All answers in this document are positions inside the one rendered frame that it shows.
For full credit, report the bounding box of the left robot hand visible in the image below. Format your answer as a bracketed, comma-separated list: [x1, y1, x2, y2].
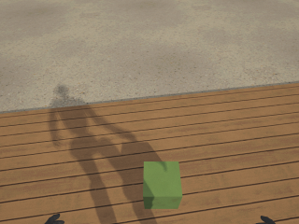
[45, 214, 64, 224]

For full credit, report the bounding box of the carton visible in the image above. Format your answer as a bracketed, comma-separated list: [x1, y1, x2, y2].
[143, 161, 183, 209]

